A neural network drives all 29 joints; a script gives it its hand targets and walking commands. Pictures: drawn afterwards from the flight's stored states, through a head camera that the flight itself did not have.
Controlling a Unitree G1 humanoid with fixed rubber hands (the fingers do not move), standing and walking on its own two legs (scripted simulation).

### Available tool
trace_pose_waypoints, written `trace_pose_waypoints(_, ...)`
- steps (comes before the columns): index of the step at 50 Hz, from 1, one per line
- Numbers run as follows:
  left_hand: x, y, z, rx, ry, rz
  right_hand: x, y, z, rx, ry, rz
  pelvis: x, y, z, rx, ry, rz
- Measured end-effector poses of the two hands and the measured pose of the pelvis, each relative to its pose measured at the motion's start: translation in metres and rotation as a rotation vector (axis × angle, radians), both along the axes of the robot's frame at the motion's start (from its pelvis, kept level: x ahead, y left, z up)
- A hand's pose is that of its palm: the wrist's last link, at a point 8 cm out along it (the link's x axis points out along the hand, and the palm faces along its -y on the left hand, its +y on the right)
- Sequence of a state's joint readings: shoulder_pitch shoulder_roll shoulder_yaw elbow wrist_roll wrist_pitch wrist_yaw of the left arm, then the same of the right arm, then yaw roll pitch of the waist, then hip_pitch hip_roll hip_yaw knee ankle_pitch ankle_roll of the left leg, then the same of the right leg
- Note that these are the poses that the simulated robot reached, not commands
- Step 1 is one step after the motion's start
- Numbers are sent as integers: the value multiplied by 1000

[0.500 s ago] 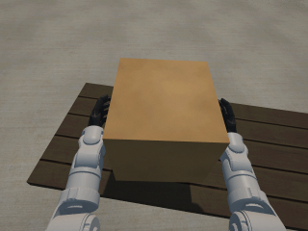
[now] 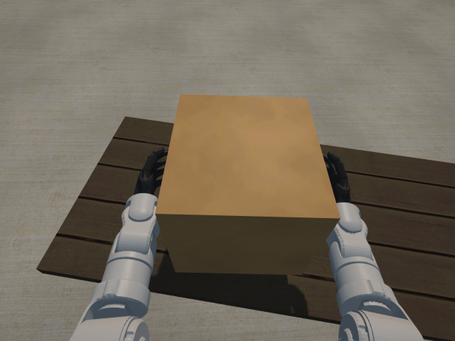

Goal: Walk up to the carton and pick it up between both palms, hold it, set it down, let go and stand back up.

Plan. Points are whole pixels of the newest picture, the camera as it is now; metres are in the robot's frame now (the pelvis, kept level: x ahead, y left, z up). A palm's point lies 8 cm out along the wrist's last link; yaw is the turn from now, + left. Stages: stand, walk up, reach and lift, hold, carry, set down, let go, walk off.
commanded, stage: set down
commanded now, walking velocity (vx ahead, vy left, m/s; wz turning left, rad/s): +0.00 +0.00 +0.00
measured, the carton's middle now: (241, 184) +0.40 -0.03 +0.02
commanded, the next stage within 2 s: none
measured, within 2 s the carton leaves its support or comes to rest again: rests again in 0.96 s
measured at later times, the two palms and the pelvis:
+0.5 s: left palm (152, 198) +0.37 +0.14 +0.02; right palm (332, 202) +0.36 -0.20 +0.03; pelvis +0.01 +0.00 +0.00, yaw +0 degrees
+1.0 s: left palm (154, 203) +0.37 +0.14 -0.01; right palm (327, 207) +0.37 -0.20 +0.00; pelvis +0.02 +0.00 +0.00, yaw +0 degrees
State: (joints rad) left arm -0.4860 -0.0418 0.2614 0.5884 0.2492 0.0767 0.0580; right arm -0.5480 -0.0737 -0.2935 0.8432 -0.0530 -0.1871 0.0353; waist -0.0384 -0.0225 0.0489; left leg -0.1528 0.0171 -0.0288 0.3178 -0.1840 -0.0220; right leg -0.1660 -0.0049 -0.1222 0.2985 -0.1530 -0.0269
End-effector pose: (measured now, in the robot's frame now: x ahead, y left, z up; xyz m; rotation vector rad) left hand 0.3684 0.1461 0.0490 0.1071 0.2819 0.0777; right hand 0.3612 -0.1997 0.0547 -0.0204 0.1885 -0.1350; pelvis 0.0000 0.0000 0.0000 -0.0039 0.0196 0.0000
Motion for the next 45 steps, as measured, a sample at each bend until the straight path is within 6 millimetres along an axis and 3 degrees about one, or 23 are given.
trace_pose_waypoints(45, 7, -3, -55, -21, 2, 19, 10, -2, -49, -27, 7, 10, 15, 0, -2, 0, 155, -1)
